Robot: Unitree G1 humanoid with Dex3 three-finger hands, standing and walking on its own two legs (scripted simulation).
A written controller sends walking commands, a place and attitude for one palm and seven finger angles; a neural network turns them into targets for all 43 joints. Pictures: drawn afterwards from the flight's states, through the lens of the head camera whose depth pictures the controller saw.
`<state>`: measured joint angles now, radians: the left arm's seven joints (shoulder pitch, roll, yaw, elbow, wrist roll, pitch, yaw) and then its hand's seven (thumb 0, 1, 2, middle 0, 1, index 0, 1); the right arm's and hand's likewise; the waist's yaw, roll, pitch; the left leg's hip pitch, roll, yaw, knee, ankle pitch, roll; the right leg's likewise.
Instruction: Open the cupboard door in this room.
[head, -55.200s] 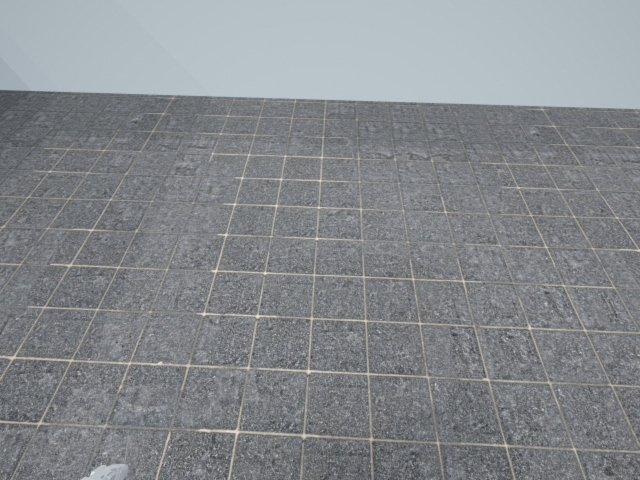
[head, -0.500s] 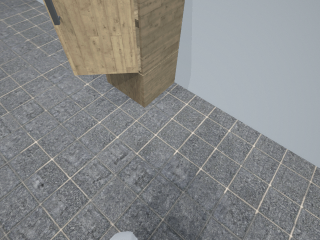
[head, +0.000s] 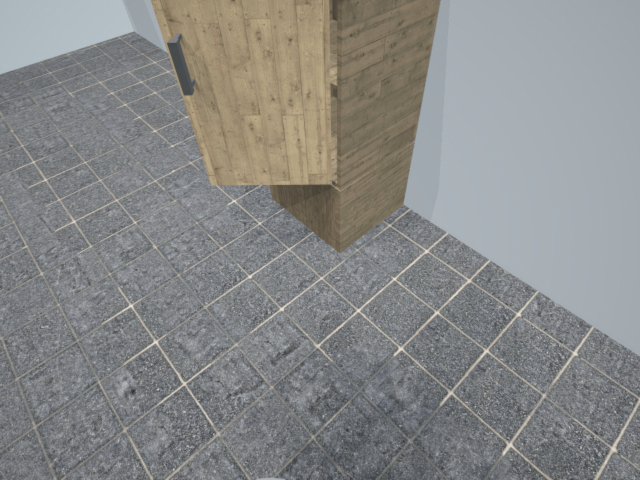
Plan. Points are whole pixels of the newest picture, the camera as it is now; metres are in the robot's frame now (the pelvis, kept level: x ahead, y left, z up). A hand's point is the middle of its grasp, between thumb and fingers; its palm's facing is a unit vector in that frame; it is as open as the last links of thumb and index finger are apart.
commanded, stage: take the last steps up to it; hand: left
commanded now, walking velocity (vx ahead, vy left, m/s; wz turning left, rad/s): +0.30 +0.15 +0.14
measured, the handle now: (183, 64) +1.00 +0.42 +0.04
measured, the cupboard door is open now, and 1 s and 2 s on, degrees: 46 46 46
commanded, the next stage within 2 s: come to a stop and stand still in 1.00 s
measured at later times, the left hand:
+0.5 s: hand out of the picture +0.14 +0.30 -0.18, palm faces +0.12 -0.98 -0.17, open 7.4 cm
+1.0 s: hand (207, 290) +0.46 +0.26 -0.16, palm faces -0.03 -0.99 -0.15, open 7.4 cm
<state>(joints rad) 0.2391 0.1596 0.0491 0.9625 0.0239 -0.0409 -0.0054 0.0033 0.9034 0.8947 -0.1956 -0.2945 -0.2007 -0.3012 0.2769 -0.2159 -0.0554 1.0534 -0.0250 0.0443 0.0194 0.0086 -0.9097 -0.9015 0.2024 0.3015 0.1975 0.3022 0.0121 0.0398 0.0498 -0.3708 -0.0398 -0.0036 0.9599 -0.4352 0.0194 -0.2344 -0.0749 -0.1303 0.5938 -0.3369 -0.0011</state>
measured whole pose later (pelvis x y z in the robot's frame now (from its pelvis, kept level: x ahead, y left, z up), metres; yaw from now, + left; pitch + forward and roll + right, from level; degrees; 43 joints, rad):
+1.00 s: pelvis +0.34 +0.11 +0.00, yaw +0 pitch -1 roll +0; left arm 0.11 0.13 0.03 0.98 0.01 -0.06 0.00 0.00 0.90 0.89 -0.19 -0.29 -0.20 -0.30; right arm 0.44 -0.11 -0.02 1.18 -0.01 -0.01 -0.01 0.01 -0.91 -0.90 0.20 0.30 0.20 0.30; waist -0.05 0.01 0.10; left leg -0.26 0.02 0.10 1.05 -0.50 0.01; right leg -0.30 -0.03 -0.13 0.59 -0.28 -0.05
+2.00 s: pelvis +0.40 +0.12 +0.01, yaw -2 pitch -1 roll +1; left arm 0.24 0.17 0.03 1.10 0.00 0.01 0.03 0.01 0.92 0.89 -0.20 -0.29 -0.20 -0.30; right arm 0.29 -0.17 -0.03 1.14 -0.01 0.02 -0.03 0.01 -0.91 -0.90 0.20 0.30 0.19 0.30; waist 0.01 -0.03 0.07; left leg -0.21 0.00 0.05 0.48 -0.26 0.01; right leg -0.16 -0.05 -0.06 0.50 -0.32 0.01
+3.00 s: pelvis +0.37 +0.15 +0.00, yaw +1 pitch -2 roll -1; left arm 0.39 0.16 0.03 1.05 0.02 0.01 0.02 0.00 0.90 0.89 -0.20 -0.29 -0.20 -0.30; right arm 0.37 -0.15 -0.01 1.06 -0.02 0.02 0.01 0.01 -0.91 -0.90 0.20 0.30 0.20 0.30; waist 0.01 -0.04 0.00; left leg -0.32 -0.01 0.05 0.61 -0.28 0.04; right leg -0.23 -0.08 -0.09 0.58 -0.33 0.03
